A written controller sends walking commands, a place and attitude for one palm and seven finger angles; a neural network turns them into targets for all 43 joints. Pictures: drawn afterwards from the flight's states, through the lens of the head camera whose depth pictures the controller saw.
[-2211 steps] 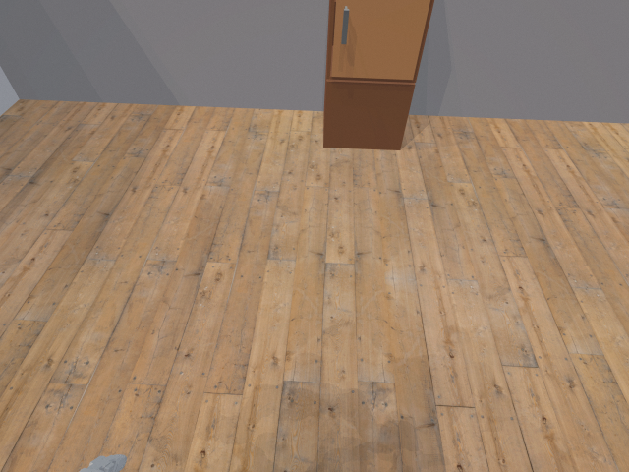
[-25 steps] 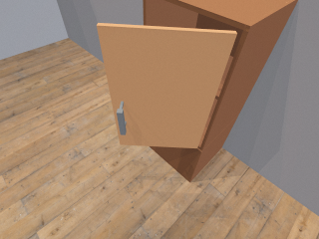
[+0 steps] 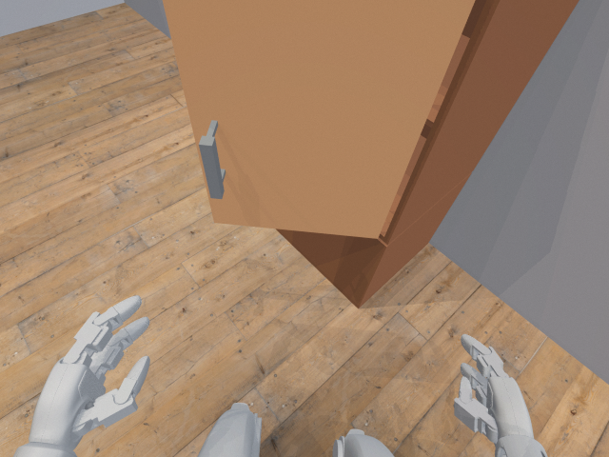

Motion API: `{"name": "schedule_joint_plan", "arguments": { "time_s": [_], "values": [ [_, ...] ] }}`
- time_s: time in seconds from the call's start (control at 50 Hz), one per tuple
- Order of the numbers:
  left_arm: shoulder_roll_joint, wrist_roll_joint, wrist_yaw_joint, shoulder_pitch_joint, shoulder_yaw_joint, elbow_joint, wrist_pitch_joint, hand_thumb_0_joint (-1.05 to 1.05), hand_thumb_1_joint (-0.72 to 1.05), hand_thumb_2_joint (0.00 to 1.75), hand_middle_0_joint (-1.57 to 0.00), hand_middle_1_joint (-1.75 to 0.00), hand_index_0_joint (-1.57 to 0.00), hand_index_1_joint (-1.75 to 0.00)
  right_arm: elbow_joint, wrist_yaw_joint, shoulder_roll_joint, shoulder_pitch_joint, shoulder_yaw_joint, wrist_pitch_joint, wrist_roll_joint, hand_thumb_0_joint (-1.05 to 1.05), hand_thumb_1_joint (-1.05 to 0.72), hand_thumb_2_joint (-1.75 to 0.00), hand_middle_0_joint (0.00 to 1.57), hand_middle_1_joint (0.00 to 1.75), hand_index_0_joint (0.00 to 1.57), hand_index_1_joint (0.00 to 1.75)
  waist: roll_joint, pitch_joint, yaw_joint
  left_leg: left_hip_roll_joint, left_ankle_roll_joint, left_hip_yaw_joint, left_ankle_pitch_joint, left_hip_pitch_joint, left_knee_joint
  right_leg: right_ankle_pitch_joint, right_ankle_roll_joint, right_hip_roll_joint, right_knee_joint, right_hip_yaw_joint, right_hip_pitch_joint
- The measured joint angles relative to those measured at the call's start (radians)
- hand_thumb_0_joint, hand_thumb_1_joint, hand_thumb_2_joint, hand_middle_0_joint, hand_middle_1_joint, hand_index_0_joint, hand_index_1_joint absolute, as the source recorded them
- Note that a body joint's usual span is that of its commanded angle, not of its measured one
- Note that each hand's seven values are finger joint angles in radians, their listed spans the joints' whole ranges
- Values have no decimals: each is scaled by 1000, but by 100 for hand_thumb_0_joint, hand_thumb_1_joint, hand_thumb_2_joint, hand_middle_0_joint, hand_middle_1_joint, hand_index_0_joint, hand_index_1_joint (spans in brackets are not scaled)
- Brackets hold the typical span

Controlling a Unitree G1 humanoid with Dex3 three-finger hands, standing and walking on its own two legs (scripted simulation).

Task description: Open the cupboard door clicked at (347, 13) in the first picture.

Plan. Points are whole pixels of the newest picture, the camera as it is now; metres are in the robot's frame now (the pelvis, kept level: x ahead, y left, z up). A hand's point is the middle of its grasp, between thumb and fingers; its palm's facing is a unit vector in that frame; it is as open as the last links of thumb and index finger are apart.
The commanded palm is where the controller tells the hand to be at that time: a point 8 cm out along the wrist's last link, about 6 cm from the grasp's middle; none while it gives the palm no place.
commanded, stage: raise the hand with hooked fingers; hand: left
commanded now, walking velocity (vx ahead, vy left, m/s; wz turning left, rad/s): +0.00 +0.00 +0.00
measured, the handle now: (215, 161) +0.59 +0.21 -0.02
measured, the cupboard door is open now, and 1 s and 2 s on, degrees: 43 43 43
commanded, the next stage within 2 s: move the hooked fingers beside the handle in 1.72 s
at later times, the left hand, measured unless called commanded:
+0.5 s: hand (90, 350) +0.23 +0.27 +0.02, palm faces +0.07 -1.00 -0.05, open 11.3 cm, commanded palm +0.20 +0.31 +0.01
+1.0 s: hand (71, 341) +0.24 +0.30 +0.01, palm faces +0.00 -1.00 -0.06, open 13.8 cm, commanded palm +0.23 +0.35 +0.01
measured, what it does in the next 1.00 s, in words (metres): stands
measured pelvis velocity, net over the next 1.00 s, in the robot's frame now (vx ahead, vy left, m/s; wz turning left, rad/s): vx -0.02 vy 0.04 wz -0.01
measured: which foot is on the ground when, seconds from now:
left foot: down 0.00-1.00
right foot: down 0.00-1.00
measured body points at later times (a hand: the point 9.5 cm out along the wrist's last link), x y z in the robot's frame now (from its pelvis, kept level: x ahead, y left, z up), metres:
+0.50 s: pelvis +0.00 +0.01 -0.02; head +0.08 +0.02 +0.42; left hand +0.22 +0.32 +0.03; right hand +0.15 -0.25 -0.11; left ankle +0.06 +0.12 -0.65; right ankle +0.00 -0.10 -0.65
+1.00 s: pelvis -0.02 +0.04 -0.02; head +0.06 +0.07 +0.42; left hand +0.23 +0.36 +0.01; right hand +0.17 -0.19 -0.09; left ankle +0.06 +0.12 -0.65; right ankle +0.00 -0.09 -0.65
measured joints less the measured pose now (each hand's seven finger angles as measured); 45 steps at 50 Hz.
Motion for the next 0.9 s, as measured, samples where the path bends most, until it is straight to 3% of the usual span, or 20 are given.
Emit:
{"name": "schedule_joint_plan", "arguments": {
  "time_s": [0.04, 0.1, 0.18, 0.24, 0.3, 0.36, 0.42, 0.48, 0.56, 0.7, 0.8, 0.9],
  "values": [
    [1, -34, -34, 40, 28, -37, 25, 1, 61, 78, -22, -49, -23, -49, -21, -14, -10, -4, -5, 2, 1, 1, -91, -90, 20, 30, 20, 30, 6, 0, 20, 10, -7, -23, -13, -59, 72, -33, -15, 10, 66, -19, -50],
    [1, -84, -32, 82, 76, -132, 36, 2, 54, 75, -23, -53, -23, -53, -14, -44, -11, -7, -6, 0, 2, 1, -91, -90, 20, 30, 20, 30, 20, 0, 46, 18, -20, -56, -65, -116, 160, -73, -21, 20, 128, -49, -84],
    [19, -118, -42, 41, 106, -222, 38, 2, 44, 71, -23, -59, -24, -59, 24, -78, -3, -8, 16, -10, 4, 1, -91, -90, 20, 30, 20, 30, 49, -9, 66, 20, -29, -92, -90, -165, 214, -93, -31, 26, 161, -82, -113],
    [51, -123, -99, -35, 99, -206, 105, 2, 37, 68, -23, -64, -24, -63, 44, -93, 8, -10, 37, -11, 12, 1, -91, -90, 20, 30, 20, 30, 71, -12, 58, 21, -26, -96, -87, -185, 220, -88, -28, 28, 164, -85, -131],
    [86, -119, -148, -91, 95, -154, 223, 1, 30, 65, -24, -68, -24, -68, 41, -96, 22, 0, 50, 5, 19, 1, -91, -89, 20, 30, 20, 30, 84, -12, 32, 24, -22, -81, -75, -185, 198, -73, -21, 28, 149, -70, -140],
    [98, -124, -143, -99, 116, -131, 302, 1, 24, 62, -24, -73, -25, -72, 26, -91, 30, 29, 47, 21, 19, 1, -91, -89, 21, 30, 20, 30, 82, -13, 6, 28, -15, -56, -63, -170, 165, -54, -11, 29, 123, -47, -139],
    [81, -131, -87, -77, 146, -152, 291, 1, 17, 59, -25, -77, -26, -77, 21, -84, 28, 67, 26, 24, 16, 1, -91, -89, 21, 30, 20, 30, 76, -17, -3, 30, -6, -38, -54, -155, 139, -37, -2, 30, 98, -28, -131],
    [63, -128, -36, -57, 157, -169, 231, 1, 10, 56, -26, -82, -26, -81, 30, -77, 12, 97, 8, 25, 15, 1, -91, -90, 21, 30, 20, 30, 72, -28, -1, 26, 5, -28, -50, -155, 132, -30, 7, 26, 88, -19, -132],
    [56, -108, -26, -63, 127, -143, 181, 1, 1, 52, -26, -88, -27, -87, 36, -77, -19, 111, 4, 25, 17, 1, -91, -90, 20, 30, 20, 30, 75, -37, 2, 17, 22, -27, -53, -181, 155, -30, 19, 16, 103, -19, -150],
    [75, -62, -22, -90, 67, -172, 196, 0, -16, 45, -27, -98, -28, -98, 2, -83, -23, 95, 29, 18, 15, 2, -91, -90, 20, 30, 20, 30, 59, -18, -8, 8, 44, -23, -48, -202, 177, -20, 38, 6, 115, -16, -163],
    [98, -64, 26, -118, 87, -205, 202, 0, -28, 40, -28, -106, -29, -105, -28, -74, -5, 85, 57, 31, 9, 1, -91, -90, 20, 30, 20, 30, 56, -21, -13, 1, 51, -24, -36, -189, 160, -6, 45, 1, 92, -18, -145],
    [124, -60, 22, -161, 101, -138, 260, 0, -39, 35, -29, -113, -30, -112, -56, -69, -4, 88, 83, 51, 13, 1, -90, -89, 21, 30, 20, 30, 66, -33, -5, -7, 57, -24, -28, -180, 144, 3, 50, -5, 72, -18, -133]
  ]
}}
